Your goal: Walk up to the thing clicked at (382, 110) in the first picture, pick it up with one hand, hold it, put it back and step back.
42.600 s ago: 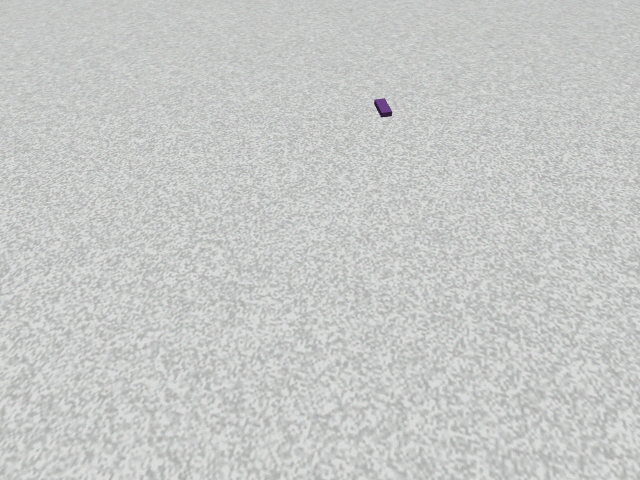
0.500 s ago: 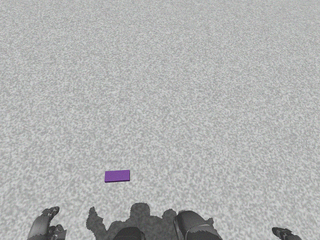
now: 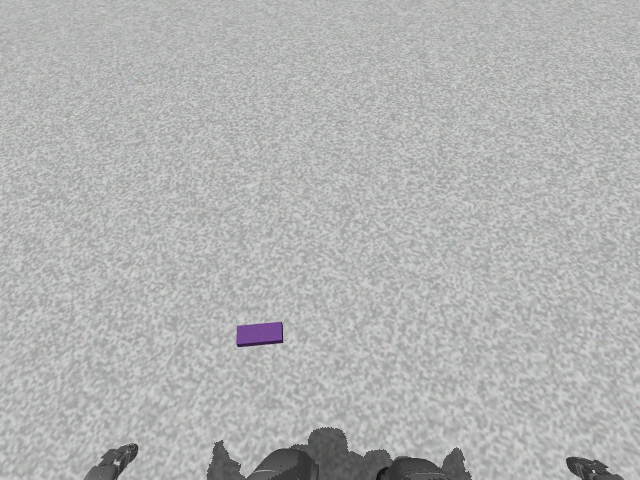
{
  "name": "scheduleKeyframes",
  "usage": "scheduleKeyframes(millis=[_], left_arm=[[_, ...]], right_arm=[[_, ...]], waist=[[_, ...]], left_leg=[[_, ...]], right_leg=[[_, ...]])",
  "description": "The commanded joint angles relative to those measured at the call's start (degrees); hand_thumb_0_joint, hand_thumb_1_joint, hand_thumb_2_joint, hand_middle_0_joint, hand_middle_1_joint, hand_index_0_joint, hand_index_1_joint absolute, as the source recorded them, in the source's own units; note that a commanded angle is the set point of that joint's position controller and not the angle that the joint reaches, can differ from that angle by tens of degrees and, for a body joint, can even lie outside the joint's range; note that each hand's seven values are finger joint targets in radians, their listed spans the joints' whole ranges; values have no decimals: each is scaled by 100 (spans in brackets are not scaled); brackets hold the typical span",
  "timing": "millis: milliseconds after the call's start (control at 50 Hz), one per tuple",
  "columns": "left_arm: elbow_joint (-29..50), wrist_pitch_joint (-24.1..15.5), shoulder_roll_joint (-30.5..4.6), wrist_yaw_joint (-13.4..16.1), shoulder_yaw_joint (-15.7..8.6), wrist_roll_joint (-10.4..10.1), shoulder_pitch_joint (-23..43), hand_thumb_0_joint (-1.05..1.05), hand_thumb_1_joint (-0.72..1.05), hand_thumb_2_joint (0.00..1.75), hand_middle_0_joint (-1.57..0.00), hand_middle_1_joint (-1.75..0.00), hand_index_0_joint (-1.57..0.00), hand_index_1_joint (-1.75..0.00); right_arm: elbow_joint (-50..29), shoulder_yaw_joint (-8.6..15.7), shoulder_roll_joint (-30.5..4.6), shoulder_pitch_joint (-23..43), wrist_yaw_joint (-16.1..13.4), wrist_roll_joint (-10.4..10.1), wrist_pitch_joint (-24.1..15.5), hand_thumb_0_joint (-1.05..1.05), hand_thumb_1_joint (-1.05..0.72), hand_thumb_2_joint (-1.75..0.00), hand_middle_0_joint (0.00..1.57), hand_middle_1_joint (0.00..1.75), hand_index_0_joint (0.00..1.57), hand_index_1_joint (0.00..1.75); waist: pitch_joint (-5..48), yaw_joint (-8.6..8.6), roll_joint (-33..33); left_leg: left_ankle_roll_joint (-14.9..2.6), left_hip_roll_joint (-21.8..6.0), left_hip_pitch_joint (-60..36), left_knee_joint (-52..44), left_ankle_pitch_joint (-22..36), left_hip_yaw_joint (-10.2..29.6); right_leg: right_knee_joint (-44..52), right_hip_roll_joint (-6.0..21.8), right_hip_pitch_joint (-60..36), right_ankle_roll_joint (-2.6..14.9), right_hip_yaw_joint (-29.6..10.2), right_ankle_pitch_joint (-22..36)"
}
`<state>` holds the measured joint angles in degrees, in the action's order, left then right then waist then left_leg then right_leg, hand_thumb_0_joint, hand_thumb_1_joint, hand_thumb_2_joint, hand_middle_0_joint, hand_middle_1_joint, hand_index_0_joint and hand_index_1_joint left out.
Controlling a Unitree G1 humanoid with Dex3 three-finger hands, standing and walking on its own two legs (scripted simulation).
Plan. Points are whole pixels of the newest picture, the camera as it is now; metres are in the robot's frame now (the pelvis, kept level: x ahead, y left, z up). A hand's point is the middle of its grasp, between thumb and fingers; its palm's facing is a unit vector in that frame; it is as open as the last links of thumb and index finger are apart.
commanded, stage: step back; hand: left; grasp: from above
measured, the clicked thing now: (259, 334) +0.56 +0.25 -0.75
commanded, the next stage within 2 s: none
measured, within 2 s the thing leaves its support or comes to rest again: neither
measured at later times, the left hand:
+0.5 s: hand out of the picture -0.06 +0.26 -0.16, palm faces -0.04 -0.91 -0.40, open 7.4 cm
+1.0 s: hand out of the picture -0.21 +0.25 -0.15, palm faces +0.05 -0.92 -0.38, open 7.4 cm
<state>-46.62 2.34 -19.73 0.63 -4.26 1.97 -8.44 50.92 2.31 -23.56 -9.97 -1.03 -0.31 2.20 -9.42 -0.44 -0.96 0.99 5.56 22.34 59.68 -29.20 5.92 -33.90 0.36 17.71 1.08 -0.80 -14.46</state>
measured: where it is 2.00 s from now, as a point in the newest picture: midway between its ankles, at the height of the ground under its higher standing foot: outside the picture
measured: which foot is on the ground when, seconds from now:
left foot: up 0.00-0.08, down 0.10-0.52, up 0.54-0.80, down 0.82-1.00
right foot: down 0.00-0.12, up 0.14-0.48, down 0.50-0.84, up 0.86-1.00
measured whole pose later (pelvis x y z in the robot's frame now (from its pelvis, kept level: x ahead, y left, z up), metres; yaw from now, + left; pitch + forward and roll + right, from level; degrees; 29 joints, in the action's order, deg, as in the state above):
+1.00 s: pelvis -0.33 -0.03 +0.00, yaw +2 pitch -3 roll -1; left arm -46.8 4.1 -22.6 1.2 -4.6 0.4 -6.5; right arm 50.7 1.6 -20.4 -9.8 -0.2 2.2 2.0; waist -9.8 0.4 1.7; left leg -1.1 -0.2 17.6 35.7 -15.1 1.0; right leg -68.3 -5.8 27.5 0.5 -6.8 -29.9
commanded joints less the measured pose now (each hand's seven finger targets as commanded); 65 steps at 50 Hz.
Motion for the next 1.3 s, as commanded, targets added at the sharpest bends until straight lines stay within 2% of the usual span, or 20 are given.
scheduleKeyframes(millis=[0,80,120,200,340,440,480,520,580,740,800,840,860,920,1120,1140,1160,1180,1240,1280], left_arm=[[608,-95,-1478,118,-361,-5,-98,0,90,90,-20,-30,-20,-30],[768,38,-1290,38,-246,-126,22,0,90,90,-20,-30,-20,-30],[827,-7,-1376,138,-347,-60,608,0,90,90,-20,-30,-20,-30],[445,14,-1323,131,-374,-176,-140,0,90,90,-20,-30,-20,-30],[470,-48,-1226,54,-353,-116,-79,0,90,90,-20,-30,-20,-30],[-5,-98,-1151,-18,-362,-82,-1017,0,90,90,-20,-30,-20,-30],[-5,-159,-1605,-21,-484,78,-1041,0,90,90,-20,-30,-20,-30],[438,-157,-2426,-16,-626,59,-210,0,90,90,-20,-30,-20,-30],[577,-167,-1661,73,-452,43,680,0,90,90,-20,-30,-20,-30],[595,-62,-1546,145,-384,4,-113,0,90,90,-20,-30,-20,-30],[712,35,-1426,85,-258,-91,31,0,90,90,-20,-30,-20,-30],[800,37,-1406,156,-320,-136,468,0,90,90,-20,-30,-20,-30],[716,61,-1473,186,-383,-52,574,0,90,90,-20,-30,-20,-30],[345,67,-1375,145,-343,-199,-117,0,90,90,-20,-30,-20,-30],[-226,-179,-1208,49,-276,-44,-916,0,90,90,-20,-30,-20,-30],[-233,-226,-1536,56,-368,52,-873,0,90,90,-20,-30,-20,-30],[-58,-210,-2271,41,-557,65,-654,0,90,90,-20,-30,-20,-30],[112,-219,-2578,66,-596,77,-255,0,90,90,-20,-30,-20,-30],[205,-299,-1748,135,-382,58,520,0,90,90,-20,-30,-20,-30],[138,-348,-1694,114,-410,75,115,0,90,90,-20,-30,-20,-30]], right_arm=[[-510,253,-811,-104,-69,73,-159,0,-90,-90,20,30,20,30],[-319,441,-1153,-549,-39,248,-238,0,-90,-90,20,30,20,30],[-525,619,-2038,-151,22,246,-239,0,-90,-90,20,30,20,30],[-627,392,-1294,476,-91,210,-272,0,-90,-90,20,30,20,30],[-702,424,-1215,-42,-95,209,-217,0,-90,-90,20,30,20,30],[-850,481,-1465,434,-35,148,-73,0,-90,-90,20,30,20,30],[-893,371,-1033,377,-19,75,-35,0,-90,-90,20,30,20,30],[-943,450,-1109,632,-138,72,-18,0,-90,-90,20,30,20,30],[-581,392,-995,-74,-96,2,-52,0,-90,-90,20,30,20,30],[-565,308,-791,-167,-84,138,-150,0,-90,-90,20,30,20,30],[-349,419,-1023,-588,-70,200,-182,0,-90,-90,20,30,20,30],[-543,611,-2102,-155,4,234,-147,0,-90,-90,20,30,20,30],[-548,613,-1936,-13,-4,288,-189,0,-90,-90,20,30,20,30],[-632,376,-1319,531,-92,264,-208,0,-90,-90,20,30,20,30],[-645,387,-1333,400,4,155,66,0,-90,-90,20,30,20,30],[-652,297,-998,302,22,131,65,0,-90,-90,20,30,20,30],[-870,253,-772,584,-33,97,34,0,-90,-90,20,30,20,30],[-827,385,-1002,739,-107,139,68,0,-90,-90,20,30,20,30],[-452,367,-1031,193,-49,54,25,0,-90,-90,20,30,20,30],[-397,339,-1008,101,-3,127,-47,0,-90,-90,20,30,20,30]], waist=[[1268,-195,1196],[1302,93,171],[1024,482,-1313],[922,-126,-602],[1182,297,-740],[1570,-146,-1133],[1303,-97,103],[631,-278,1671],[601,269,826],[1212,-219,1232],[1324,30,629],[1095,320,-1409],[888,290,-928],[890,-221,-491],[1690,-170,-956],[1461,-88,-222],[1110,-305,1508],[694,-425,1610],[561,195,459],[795,-55,741]], left_leg=[[-50,-356,101,-1825,11,-314],[-393,-1117,-1425,-3875,1993,488],[-1815,-2913,-590,-4196,3357,2703],[-1371,-2074,-995,-3533,4182,894],[-1575,-2011,-1962,-3169,4224,718],[-1078,-1809,-1044,-2907,3124,492],[-410,-1007,568,-2012,1450,284],[-5,-145,506,532,-616,358],[-92,134,370,1050,268,339],[-49,-318,100,-1981,104,-485],[-319,-745,-1161,-3686,1810,-38],[-1766,-2866,-406,-4220,2935,2548],[-1888,-2885,6,-4175,3024,2537],[-1425,-2067,-413,-3590,3767,852],[-929,-1664,-1027,-2644,2849,325],[-579,-1206,90,-2018,1755,192],[-175,-111,1076,-1031,-135,-176],[-9,-266,735,212,-598,438],[-71,-14,579,865,390,507],[25,-120,563,590,461,211]], right_leg=[[340,1310,-1561,1109,-1213,2865],[-433,694,49,383,-818,840],[-2623,-515,745,-43,-696,-2302],[-3912,-652,1117,20,-1048,-1502],[-2101,-361,920,-340,-549,-1566],[613,-178,-750,-6,128,-233],[1121,718,-1249,351,-1489,-383],[1853,2508,859,1750,-3452,-108],[1077,1296,543,1010,-1214,1166],[183,1362,-1421,1000,-1120,2636],[-390,999,-319,469,-896,1381],[-2547,-388,698,-49,-184,-2291],[-3452,-452,571,-24,-904,-2346],[-4184,-551,850,9,-936,-1578],[1163,-233,-920,22,171,-153],[1235,370,-1314,164,-976,-322],[1596,1727,-655,946,-2744,-525],[1906,2607,730,1712,-3595,-606],[1064,1399,461,999,-1383,546],[972,1148,-84,904,-1208,-90]])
